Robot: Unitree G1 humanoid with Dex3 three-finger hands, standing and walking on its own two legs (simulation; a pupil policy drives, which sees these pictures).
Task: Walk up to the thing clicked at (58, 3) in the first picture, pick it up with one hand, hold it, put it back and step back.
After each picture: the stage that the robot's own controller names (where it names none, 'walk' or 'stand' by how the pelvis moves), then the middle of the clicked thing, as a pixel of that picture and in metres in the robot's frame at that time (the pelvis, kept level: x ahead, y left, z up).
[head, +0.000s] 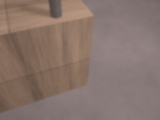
stand; out of the picture +0.88 +0.18 +0.10
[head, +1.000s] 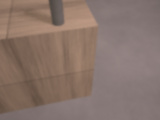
walk; (55, 1) +0.80 +0.20 +0.11
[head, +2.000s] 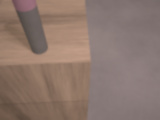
stand; (32, 25) +0.52 +0.23 +0.11
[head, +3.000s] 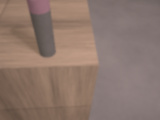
stand; (43, 28) +0.53 +0.17 +0.12
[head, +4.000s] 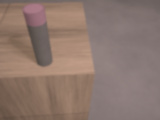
stand; (40, 38) +0.51 +0.19 +0.10
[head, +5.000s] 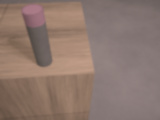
stand; (39, 39) +0.51 +0.19 +0.10
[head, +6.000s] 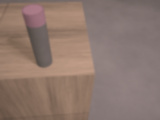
stand; (39, 39) +0.51 +0.19 +0.10
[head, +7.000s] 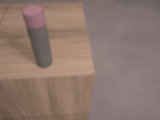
stand; (39, 40) +0.50 +0.19 +0.10
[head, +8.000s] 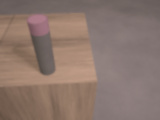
rise first; (43, 47) +0.49 +0.19 +0.10
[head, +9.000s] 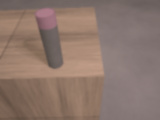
go down; (51, 41) +0.51 +0.18 +0.10
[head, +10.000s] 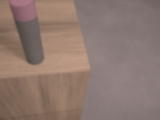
go down; (29, 34) +0.50 +0.17 +0.11
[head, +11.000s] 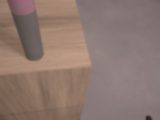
go down; (28, 29) +0.50 +0.17 +0.12
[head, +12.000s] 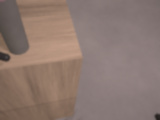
close in; (8, 19) +0.50 +0.19 +0.15
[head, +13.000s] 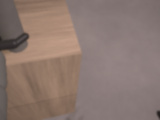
close; (5, 15) +0.50 +0.19 +0.16
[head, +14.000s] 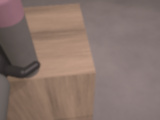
lift; (16, 41) +0.34 +0.17 +0.26
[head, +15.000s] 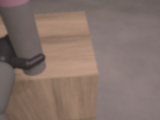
lift; (23, 32) +0.35 +0.17 +0.28
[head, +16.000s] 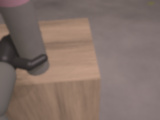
hold; (25, 32) +0.32 +0.15 +0.30
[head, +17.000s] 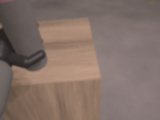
hold; (21, 26) +0.30 +0.15 +0.33
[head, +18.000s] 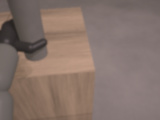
crouch; (27, 17) +0.40 +0.15 +0.29
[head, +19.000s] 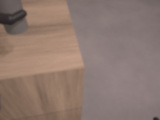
lower; out of the picture +0.50 +0.19 +0.30
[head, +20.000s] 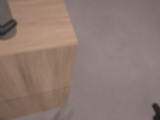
lower; out of the picture +0.53 +0.20 +0.17
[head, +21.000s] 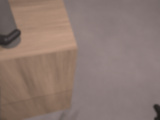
lower; out of the picture +0.51 +0.19 +0.17
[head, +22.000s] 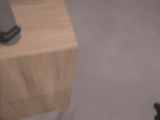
lower; out of the picture +0.52 +0.19 +0.17
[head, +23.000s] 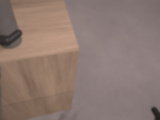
lower; out of the picture +0.51 +0.19 +0.16
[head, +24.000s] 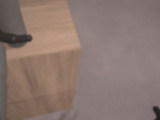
open; (6, 9) +0.51 +0.18 +0.16
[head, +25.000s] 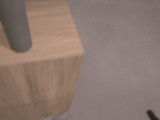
sink last; (13, 15) +0.49 +0.16 +0.16
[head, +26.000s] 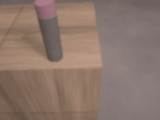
sink last; (50, 33) +0.52 +0.18 +0.14
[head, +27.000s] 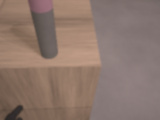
stand; (45, 27) +0.50 +0.17 +0.14
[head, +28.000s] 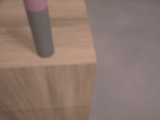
stand; (40, 26) +0.51 +0.17 +0.15
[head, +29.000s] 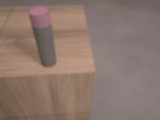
walk; (44, 40) +0.52 +0.18 +0.10
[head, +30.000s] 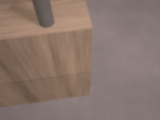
walk; out of the picture +0.66 +0.21 +0.12
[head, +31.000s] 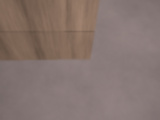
walk; out of the picture +1.03 +0.13 +0.13
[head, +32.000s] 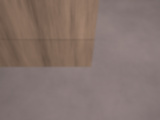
stand; out of the picture +1.18 +0.12 +0.11
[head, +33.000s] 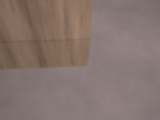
stand; out of the picture +1.17 +0.15 +0.09
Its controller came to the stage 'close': yes
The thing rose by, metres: 0.21
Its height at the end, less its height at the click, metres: +0.00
